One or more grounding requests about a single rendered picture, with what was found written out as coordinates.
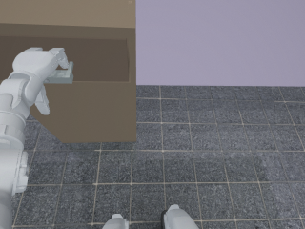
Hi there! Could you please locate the robot left upper arm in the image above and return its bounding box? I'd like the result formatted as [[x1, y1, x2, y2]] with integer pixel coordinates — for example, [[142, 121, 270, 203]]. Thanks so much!
[[0, 148, 30, 229]]

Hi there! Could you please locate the left robot thigh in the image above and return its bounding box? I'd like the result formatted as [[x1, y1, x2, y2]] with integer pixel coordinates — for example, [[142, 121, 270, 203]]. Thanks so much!
[[102, 218, 130, 229]]

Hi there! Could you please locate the cabinet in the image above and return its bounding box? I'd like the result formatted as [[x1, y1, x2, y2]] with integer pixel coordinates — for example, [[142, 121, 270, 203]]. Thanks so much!
[[0, 0, 137, 143]]

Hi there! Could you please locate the handle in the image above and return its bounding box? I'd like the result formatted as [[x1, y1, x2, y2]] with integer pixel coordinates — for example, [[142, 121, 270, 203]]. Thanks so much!
[[43, 61, 74, 84]]

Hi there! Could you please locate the robot left hand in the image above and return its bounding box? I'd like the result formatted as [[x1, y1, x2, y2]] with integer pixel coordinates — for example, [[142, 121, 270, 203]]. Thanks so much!
[[12, 47, 69, 115]]

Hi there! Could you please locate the robot left forearm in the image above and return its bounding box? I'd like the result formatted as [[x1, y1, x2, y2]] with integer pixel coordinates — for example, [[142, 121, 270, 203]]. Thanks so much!
[[0, 70, 42, 151]]

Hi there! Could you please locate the drawer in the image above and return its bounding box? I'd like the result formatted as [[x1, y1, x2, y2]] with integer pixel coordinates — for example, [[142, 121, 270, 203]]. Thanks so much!
[[0, 34, 130, 82]]

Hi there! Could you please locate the right robot shin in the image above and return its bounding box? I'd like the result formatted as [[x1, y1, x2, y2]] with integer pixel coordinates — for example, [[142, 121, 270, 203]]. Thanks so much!
[[167, 204, 179, 212]]

